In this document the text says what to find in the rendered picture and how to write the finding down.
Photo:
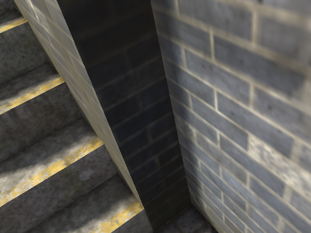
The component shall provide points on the stairs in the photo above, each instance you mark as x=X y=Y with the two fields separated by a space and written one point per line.
x=56 y=175

